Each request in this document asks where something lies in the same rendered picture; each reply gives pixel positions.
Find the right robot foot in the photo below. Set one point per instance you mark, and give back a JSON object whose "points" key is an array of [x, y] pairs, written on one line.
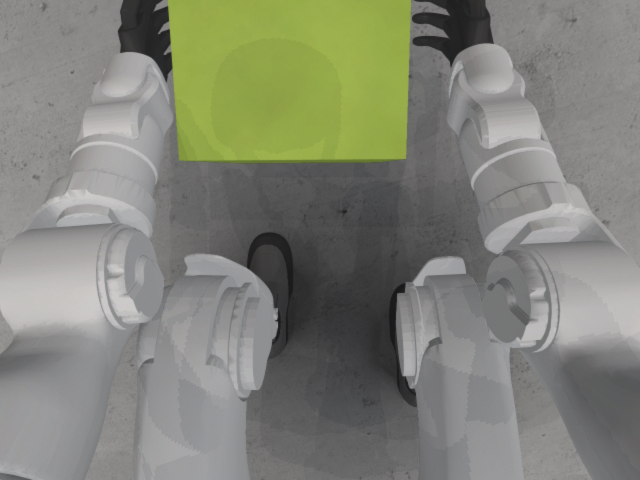
{"points": [[408, 394]]}

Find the carton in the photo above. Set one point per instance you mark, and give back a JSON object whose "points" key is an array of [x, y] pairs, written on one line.
{"points": [[290, 81]]}

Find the robot left upper arm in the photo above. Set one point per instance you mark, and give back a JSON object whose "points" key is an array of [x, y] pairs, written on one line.
{"points": [[72, 297]]}

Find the left robot hand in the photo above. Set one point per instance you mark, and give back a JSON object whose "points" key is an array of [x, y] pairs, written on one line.
{"points": [[139, 32]]}

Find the robot right forearm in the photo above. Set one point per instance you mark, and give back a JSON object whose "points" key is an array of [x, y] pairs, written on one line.
{"points": [[521, 192]]}

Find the robot left shin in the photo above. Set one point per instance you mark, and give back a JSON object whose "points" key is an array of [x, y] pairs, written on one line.
{"points": [[206, 264]]}

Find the right robot hand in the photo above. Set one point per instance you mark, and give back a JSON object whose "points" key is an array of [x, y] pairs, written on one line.
{"points": [[467, 25]]}

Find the robot right upper arm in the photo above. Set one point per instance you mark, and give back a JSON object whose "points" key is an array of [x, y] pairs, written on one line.
{"points": [[573, 311]]}

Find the robot left forearm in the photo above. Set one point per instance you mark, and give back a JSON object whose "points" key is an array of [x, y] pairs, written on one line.
{"points": [[115, 163]]}

